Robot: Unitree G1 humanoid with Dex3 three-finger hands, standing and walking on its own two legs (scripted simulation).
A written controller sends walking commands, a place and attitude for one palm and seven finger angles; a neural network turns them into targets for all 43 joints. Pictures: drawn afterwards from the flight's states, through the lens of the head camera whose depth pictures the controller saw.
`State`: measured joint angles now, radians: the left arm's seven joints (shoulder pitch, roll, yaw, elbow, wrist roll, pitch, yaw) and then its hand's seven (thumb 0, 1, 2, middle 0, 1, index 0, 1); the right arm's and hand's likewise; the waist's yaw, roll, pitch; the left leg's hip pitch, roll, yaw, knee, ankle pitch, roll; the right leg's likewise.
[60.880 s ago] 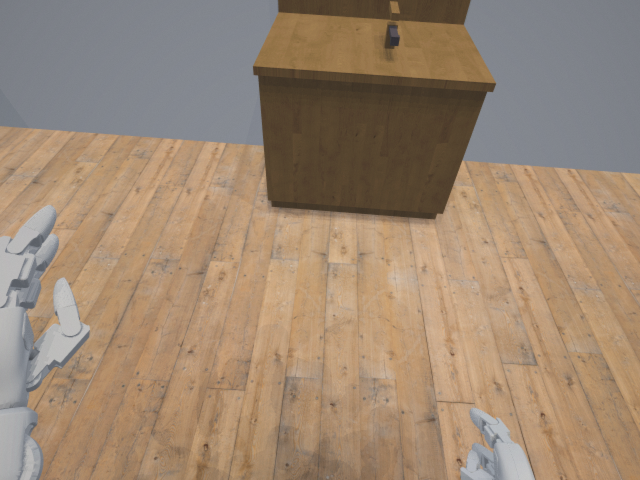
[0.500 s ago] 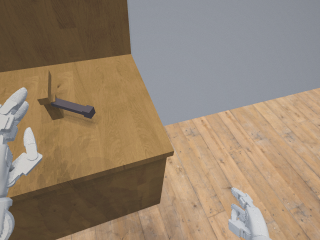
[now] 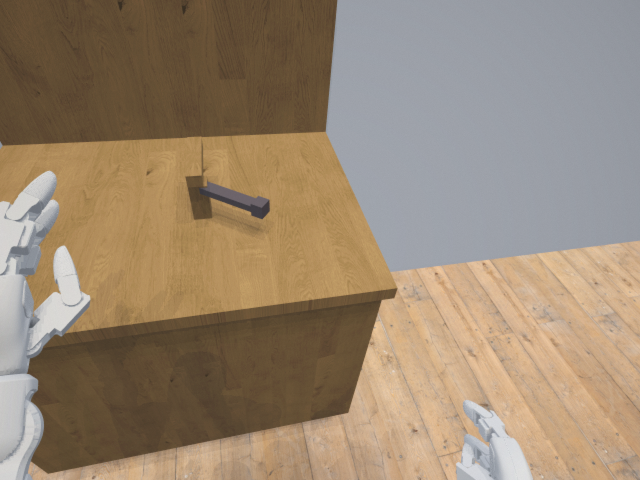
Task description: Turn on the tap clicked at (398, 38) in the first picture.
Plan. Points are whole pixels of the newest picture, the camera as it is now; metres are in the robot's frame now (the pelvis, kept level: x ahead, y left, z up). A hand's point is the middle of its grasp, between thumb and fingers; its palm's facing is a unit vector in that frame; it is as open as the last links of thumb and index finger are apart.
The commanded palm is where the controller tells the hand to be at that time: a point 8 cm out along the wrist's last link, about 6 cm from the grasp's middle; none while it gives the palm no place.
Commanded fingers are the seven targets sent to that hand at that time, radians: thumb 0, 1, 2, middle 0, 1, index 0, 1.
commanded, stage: come to a stop and stand still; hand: left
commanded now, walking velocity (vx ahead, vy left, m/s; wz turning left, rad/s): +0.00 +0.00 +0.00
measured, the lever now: (260, 207) +0.57 +0.16 +0.01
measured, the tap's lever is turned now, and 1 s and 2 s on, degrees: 53 53 53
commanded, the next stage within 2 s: look again from close up in 1.16 s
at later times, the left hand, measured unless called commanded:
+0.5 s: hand out of the picture +0.08 +0.32 +0.18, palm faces +0.47 -0.84 -0.26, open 7.4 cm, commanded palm +0.03 +0.34 +0.18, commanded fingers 0.00 0.90 0.90 -0.20 -0.30 -0.20 -0.30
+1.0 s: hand out of the picture +0.01 +0.26 +0.18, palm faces +0.33 -0.88 -0.36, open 7.4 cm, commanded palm -0.04 +0.31 +0.18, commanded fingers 0.00 0.90 0.90 -0.20 -0.30 -0.20 -0.30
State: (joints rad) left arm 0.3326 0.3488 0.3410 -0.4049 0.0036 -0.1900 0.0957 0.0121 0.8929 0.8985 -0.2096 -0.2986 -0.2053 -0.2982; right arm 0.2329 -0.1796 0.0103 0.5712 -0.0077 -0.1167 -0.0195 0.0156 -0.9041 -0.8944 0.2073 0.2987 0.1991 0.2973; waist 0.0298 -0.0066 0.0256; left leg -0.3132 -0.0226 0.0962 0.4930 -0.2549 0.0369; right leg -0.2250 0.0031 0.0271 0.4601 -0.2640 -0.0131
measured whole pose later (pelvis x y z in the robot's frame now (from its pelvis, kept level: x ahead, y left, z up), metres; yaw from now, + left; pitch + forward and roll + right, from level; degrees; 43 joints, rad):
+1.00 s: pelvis -0.22 +0.05 -0.02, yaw -6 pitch -3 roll -1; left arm 0.38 0.33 0.38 -0.49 -0.01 -0.25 0.08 0.01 0.89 0.90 -0.21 -0.30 -0.21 -0.30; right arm 0.24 -0.20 -0.03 0.64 0.01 -0.09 0.01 0.02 -0.91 -0.89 0.21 0.30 0.20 0.30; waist 0.01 0.00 0.03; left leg -0.59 0.02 -0.05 1.28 -0.31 0.02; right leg -0.26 0.06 -0.10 0.65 -0.34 -0.09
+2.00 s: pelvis -0.14 +0.04 -0.01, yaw -2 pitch -1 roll +0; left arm 0.43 0.39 0.38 -0.50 -0.04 -0.18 0.13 0.01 0.89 0.90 -0.21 -0.30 -0.20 -0.30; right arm 0.24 -0.15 0.02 0.58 0.01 -0.09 -0.03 0.01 -0.91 -0.89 0.20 0.30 0.20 0.30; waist -0.01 -0.02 0.04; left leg -0.22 0.03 0.02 0.58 -0.34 -0.01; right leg -0.35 0.02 -0.05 0.74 -0.42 -0.04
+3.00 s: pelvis +0.08 -0.06 -0.02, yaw -3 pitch -1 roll +2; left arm 0.41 0.40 0.39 -0.50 -0.04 -0.21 0.14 0.01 0.89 0.90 -0.21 -0.30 -0.21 -0.30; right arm 0.20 -0.18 -0.02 0.58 0.01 -0.09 -0.05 0.02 -0.91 -0.89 0.20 0.30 0.20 0.30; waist -0.02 -0.04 0.04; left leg -0.33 0.05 0.09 0.62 -0.26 -0.01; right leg -0.38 0.00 -0.04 0.90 -0.48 -0.03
